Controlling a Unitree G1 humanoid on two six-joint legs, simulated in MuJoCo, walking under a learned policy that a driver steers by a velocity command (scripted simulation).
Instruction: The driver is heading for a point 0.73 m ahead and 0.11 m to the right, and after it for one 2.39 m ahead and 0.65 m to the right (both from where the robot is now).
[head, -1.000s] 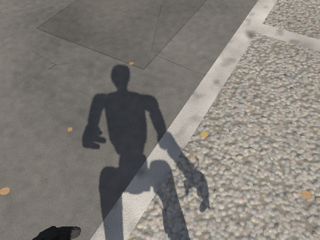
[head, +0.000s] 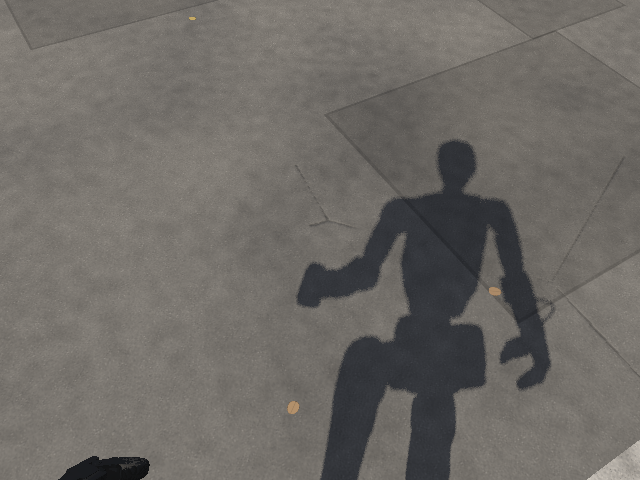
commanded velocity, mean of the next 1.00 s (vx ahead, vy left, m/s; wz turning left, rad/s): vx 0.50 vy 0.00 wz -0.08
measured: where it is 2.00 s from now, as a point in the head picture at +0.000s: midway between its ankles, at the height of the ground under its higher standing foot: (371, 226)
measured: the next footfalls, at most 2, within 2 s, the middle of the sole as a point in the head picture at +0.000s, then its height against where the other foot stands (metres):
right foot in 0.08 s outside the picture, level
left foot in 0.62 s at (248, 455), level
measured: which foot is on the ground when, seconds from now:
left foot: down 0.00-0.08, up 0.10-0.60, down 0.62-1.00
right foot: up 0.00-0.06, down 0.08-0.64, up 0.66-1.00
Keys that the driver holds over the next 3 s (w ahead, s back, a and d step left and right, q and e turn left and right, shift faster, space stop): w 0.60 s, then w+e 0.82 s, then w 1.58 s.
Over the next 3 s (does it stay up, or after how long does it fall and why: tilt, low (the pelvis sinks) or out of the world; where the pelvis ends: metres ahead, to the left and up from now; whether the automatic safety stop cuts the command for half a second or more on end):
stays up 1.60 -0.42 0.01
